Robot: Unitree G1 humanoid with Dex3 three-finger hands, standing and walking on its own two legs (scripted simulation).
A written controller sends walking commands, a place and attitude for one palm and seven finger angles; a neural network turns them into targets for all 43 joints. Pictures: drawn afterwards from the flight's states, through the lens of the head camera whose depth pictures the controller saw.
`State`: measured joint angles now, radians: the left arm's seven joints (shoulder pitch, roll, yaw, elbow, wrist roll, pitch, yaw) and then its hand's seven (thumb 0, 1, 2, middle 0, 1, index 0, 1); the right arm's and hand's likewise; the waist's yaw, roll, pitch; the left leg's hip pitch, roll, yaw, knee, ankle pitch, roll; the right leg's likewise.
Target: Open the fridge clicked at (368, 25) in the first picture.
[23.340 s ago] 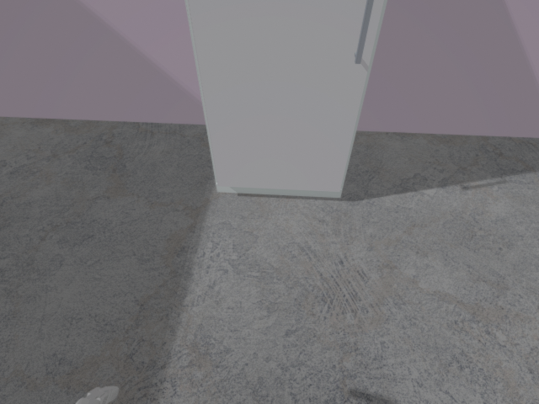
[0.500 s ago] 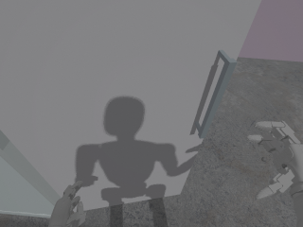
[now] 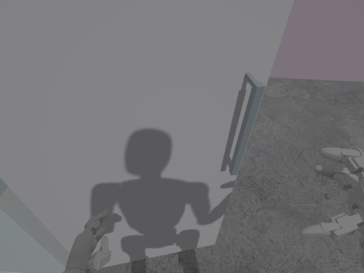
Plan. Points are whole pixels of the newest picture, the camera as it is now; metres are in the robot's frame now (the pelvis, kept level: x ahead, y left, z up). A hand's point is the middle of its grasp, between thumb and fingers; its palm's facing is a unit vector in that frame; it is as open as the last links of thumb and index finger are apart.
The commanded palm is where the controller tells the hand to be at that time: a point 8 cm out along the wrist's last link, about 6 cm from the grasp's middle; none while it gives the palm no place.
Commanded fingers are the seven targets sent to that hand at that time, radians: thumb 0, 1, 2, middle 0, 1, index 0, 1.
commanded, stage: draw the hand back to the body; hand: right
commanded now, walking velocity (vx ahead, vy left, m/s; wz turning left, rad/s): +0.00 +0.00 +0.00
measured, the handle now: (240, 130) +0.40 -0.14 +0.14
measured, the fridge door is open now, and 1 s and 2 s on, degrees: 76 76 76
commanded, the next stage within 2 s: step back with the hand held close in 0.98 s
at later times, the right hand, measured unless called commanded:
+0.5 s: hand (345, 193) +0.21 -0.27 +0.17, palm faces +0.45 +0.81 -0.37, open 9.8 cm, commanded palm +0.16 -0.30 +0.18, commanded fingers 0.00 -0.75 -0.83 0.20 0.38 0.20 0.38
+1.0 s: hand (349, 200) +0.20 -0.26 +0.17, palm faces +0.48 +0.80 -0.37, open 7.5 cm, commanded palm +0.14 -0.29 +0.19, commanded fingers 0.00 -0.90 -0.90 0.20 0.30 0.20 0.30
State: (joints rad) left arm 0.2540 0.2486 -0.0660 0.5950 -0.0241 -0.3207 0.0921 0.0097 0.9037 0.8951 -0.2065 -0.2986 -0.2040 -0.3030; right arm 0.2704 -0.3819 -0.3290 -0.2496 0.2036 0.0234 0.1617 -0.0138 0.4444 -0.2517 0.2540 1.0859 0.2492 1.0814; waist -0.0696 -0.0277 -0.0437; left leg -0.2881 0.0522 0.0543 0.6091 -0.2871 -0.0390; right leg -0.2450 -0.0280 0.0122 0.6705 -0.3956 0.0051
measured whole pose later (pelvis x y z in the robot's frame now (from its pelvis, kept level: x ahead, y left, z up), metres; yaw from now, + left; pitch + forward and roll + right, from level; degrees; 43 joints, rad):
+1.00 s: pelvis +0.01 +0.01 +0.01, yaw +0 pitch -5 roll +0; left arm 0.22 0.21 -0.02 0.66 0.00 -0.20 0.09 0.01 0.90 0.89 -0.21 -0.30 -0.20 -0.30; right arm 0.42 -0.35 -0.34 -0.36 0.07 -0.06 -0.11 0.01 -0.88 -0.89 0.21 0.31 0.21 0.30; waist -0.08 -0.05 0.00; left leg -0.16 0.05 0.05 0.49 -0.24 -0.03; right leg -0.09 -0.03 0.00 0.49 -0.32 0.02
